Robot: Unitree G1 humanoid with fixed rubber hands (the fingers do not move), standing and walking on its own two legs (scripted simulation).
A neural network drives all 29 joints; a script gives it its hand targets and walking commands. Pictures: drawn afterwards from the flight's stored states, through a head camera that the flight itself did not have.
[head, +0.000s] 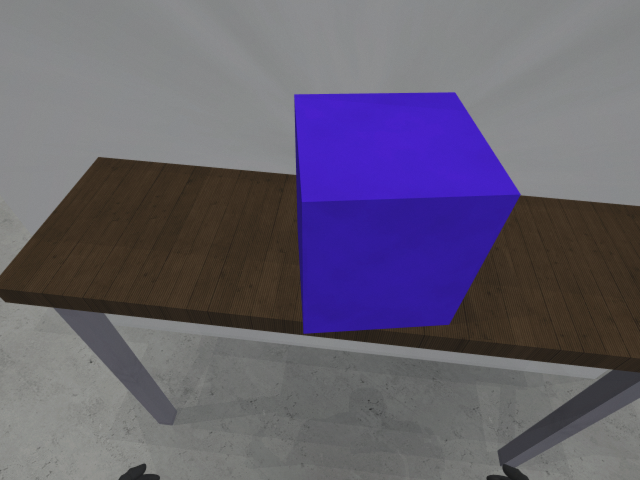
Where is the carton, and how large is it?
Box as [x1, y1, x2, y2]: [294, 92, 520, 333]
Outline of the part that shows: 454,92 294,94 297,225 303,333 448,324 520,194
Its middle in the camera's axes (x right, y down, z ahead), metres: +0.07 -0.02 +0.52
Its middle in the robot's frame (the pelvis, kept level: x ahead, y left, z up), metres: +0.41 -0.05 +0.11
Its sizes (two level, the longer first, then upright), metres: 0.210 0.200 0.250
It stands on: a table, 0.75 m high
